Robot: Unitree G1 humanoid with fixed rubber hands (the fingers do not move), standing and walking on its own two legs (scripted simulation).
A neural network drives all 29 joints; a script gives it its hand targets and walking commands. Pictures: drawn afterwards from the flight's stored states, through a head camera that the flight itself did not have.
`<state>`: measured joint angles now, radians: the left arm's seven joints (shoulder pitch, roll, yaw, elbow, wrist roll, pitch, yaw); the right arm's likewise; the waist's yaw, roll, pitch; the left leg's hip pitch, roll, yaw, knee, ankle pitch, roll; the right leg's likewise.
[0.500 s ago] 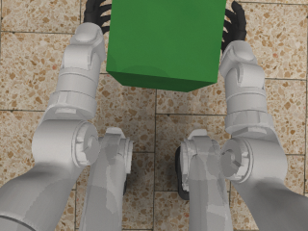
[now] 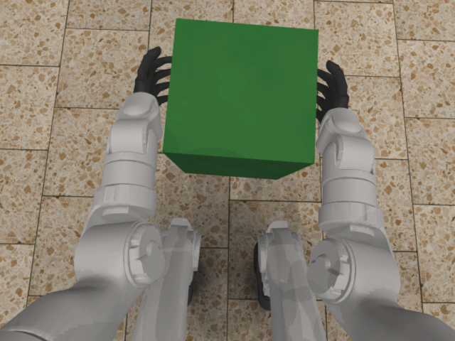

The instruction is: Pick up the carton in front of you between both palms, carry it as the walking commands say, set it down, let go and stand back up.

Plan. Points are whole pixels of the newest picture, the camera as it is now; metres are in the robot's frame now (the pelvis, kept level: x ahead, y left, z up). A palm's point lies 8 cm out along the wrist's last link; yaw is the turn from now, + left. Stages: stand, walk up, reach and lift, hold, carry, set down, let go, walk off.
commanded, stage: reach and lift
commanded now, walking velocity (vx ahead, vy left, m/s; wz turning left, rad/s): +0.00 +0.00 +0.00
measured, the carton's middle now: (237, 116) +0.50 -0.01 -0.12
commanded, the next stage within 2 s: none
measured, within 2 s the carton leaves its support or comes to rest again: neither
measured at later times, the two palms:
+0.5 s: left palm (100, 79) +0.44 +0.14 +0.11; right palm (398, 98) +0.43 -0.16 +0.11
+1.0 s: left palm out of the picture +0.39 +0.15 +0.26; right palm out of the picture +0.39 -0.15 +0.26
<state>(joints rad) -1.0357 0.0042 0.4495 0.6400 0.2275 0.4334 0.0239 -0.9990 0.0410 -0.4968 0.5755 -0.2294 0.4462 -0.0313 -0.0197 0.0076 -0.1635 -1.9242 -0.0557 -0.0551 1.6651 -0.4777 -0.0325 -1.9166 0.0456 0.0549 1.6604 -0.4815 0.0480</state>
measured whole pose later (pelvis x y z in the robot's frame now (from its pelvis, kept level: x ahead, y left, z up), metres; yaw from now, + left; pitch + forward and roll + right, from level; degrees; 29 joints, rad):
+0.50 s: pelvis +0.04 +0.00 +0.14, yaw +0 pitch +28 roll +0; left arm -0.64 -0.11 0.41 0.59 0.24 0.39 0.02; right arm -0.62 0.12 -0.42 0.55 -0.24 0.40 -0.02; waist -0.01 0.00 -0.21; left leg -1.25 -0.04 -0.05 1.19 -0.43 -0.02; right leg -1.25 0.03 0.07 1.19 -0.43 0.03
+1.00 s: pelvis +0.09 +0.00 +0.25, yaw +0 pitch +4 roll +0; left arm -0.28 -0.16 0.28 0.38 0.24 0.52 0.01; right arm -0.28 0.16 -0.27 0.38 -0.24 0.53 0.00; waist 0.00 0.00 -0.08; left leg -0.36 -0.02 -0.06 0.56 -0.26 -0.01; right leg -0.36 0.02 0.07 0.56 -0.26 0.01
